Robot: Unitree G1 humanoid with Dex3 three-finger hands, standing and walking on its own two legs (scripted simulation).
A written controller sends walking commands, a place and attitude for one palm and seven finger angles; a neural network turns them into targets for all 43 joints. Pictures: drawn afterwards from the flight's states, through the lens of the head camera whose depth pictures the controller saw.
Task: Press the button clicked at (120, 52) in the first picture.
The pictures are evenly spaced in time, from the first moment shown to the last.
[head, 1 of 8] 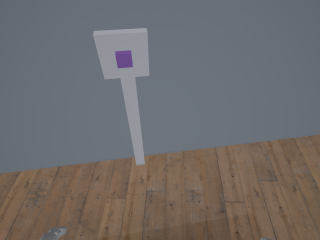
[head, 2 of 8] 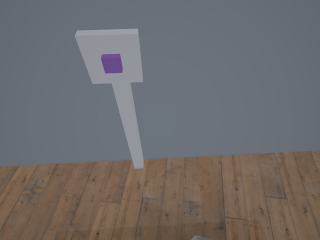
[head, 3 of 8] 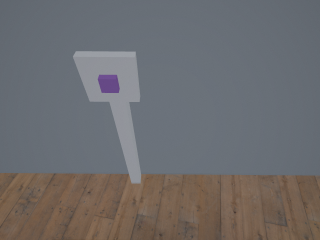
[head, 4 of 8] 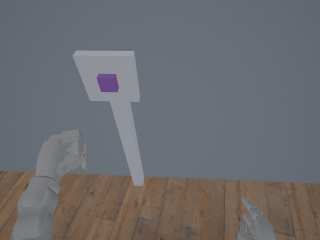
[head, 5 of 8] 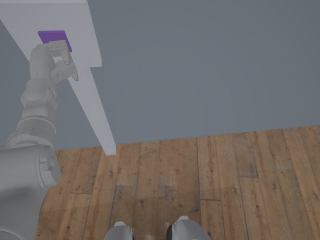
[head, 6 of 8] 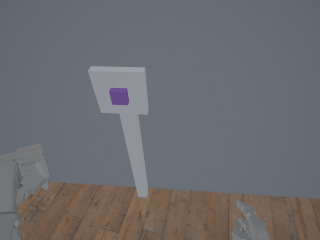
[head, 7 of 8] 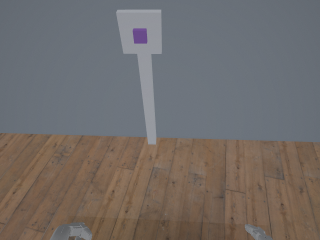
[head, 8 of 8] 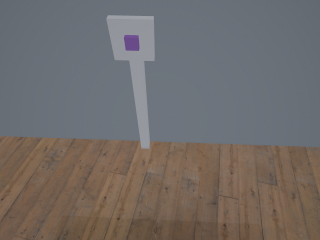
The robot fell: no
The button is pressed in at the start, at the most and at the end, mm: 0 13 0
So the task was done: yes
